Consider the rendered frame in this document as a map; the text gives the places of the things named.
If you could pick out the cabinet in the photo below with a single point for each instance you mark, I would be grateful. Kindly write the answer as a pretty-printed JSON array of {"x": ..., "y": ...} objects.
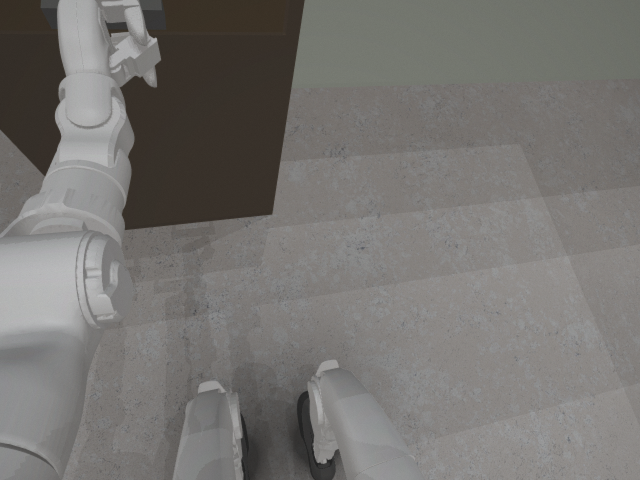
[{"x": 208, "y": 138}]

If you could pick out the left robot forearm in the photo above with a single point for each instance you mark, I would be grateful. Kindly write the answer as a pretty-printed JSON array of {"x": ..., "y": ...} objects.
[{"x": 87, "y": 183}]

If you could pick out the left robot thigh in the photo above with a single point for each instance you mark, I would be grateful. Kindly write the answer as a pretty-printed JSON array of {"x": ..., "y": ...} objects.
[{"x": 212, "y": 426}]

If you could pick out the drawer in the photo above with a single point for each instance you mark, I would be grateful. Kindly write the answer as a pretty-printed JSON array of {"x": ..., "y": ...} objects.
[{"x": 180, "y": 15}]

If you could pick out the left robot hand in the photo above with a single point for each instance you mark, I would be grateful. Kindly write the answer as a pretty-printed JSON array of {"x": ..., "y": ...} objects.
[{"x": 86, "y": 46}]

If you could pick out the handle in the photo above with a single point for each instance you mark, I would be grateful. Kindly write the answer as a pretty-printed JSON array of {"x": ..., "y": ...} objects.
[{"x": 153, "y": 12}]

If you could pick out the left robot upper arm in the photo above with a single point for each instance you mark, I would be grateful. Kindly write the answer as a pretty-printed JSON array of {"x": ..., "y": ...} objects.
[{"x": 58, "y": 294}]

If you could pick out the right robot foot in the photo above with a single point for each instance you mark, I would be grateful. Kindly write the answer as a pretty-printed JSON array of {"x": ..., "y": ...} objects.
[{"x": 326, "y": 469}]

